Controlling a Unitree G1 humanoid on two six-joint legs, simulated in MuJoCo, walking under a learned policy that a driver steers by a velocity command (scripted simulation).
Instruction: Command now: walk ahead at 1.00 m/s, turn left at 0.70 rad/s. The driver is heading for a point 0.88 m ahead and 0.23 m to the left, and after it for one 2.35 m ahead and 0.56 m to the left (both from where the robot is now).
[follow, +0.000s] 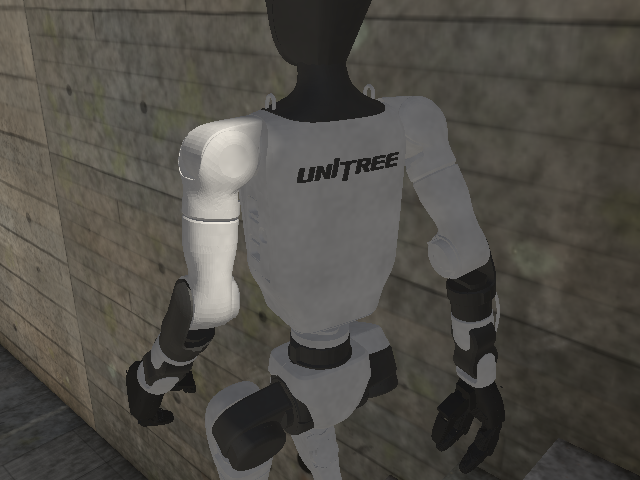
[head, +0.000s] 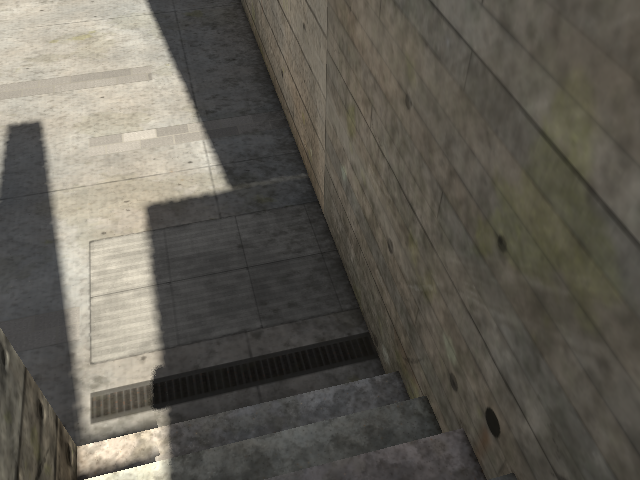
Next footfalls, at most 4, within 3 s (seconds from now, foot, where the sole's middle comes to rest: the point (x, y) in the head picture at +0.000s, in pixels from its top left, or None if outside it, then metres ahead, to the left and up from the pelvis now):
0.18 right None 0.23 -0.14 -0.92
0.52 left None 0.41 0.07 -1.12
0.86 right None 0.71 0.00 -1.32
1.34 left None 0.84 0.38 -1.53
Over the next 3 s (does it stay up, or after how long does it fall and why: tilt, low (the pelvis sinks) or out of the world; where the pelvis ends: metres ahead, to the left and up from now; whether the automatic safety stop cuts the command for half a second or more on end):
stays up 2.18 0.44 -1.18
